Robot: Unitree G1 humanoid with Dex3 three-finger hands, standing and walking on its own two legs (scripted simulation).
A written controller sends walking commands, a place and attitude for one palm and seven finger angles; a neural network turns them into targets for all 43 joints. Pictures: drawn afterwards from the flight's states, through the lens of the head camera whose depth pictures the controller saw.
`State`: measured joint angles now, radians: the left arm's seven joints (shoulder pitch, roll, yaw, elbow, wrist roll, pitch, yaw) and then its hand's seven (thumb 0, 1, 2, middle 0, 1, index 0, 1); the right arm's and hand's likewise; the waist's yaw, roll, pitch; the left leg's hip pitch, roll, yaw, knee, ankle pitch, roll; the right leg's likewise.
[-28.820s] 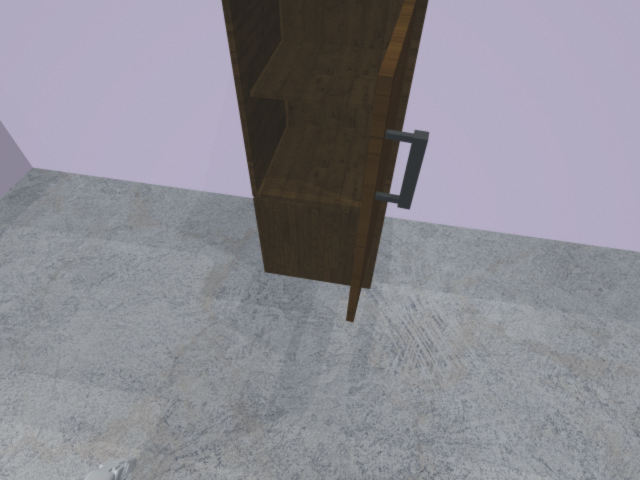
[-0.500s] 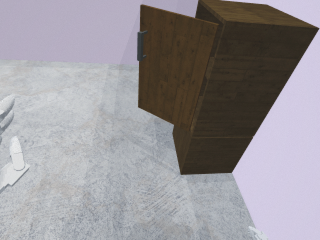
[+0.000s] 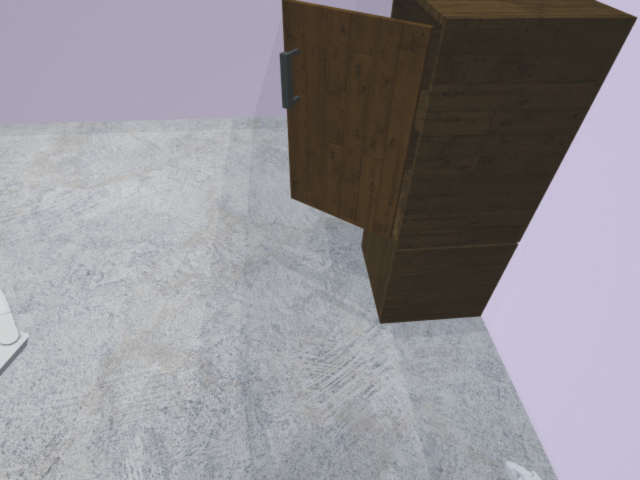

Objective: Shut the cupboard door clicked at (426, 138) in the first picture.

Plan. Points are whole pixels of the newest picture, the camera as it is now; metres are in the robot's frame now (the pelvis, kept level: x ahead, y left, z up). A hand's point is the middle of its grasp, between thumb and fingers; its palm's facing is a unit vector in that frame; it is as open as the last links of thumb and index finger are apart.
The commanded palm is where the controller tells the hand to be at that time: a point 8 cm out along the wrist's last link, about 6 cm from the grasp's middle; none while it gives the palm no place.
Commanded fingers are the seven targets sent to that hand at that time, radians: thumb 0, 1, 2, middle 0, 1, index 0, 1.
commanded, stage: stop stepping back and stand still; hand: left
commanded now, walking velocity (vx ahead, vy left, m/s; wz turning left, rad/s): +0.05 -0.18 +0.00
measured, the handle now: (291, 78) +1.02 +0.16 +0.08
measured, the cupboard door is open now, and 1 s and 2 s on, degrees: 52 52 52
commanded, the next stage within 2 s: let the arm hang, fingers relaxed in 0.40 s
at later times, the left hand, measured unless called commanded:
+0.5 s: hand (33, 330) +0.21 +0.30 +0.15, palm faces +0.37 -0.76 -0.54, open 7.4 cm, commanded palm none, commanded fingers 0.00 0.90 0.90 -0.20 -0.30 -0.20 -0.30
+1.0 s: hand out of the picture -0.08 +0.25 -0.17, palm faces +0.03 -0.98 -0.22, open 7.1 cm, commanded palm none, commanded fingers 0.00 0.90 0.90 -0.20 -0.30 -0.20 -0.30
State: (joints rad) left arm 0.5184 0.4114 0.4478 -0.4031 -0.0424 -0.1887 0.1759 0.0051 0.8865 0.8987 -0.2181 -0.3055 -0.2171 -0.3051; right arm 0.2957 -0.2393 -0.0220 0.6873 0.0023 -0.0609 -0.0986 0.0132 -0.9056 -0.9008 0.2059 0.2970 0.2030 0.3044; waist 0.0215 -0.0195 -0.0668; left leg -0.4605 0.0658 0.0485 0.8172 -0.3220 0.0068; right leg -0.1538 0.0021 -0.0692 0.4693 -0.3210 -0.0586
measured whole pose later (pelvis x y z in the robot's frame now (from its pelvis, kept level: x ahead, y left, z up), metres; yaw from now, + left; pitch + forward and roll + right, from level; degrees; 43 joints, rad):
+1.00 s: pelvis -0.05 +0.06 +0.00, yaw +2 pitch -1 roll -1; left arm 0.37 0.22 0.00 1.02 0.02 0.04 0.01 -0.01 0.95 0.90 -0.21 -0.30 -0.20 -0.30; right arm 0.30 -0.20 -0.01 1.00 -0.02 0.05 -0.01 0.01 -0.91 -0.90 0.20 0.30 0.20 0.30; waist 0.00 0.01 0.05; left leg -0.31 0.04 0.09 0.47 -0.15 0.03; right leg -0.19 -0.05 -0.09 0.45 -0.24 0.02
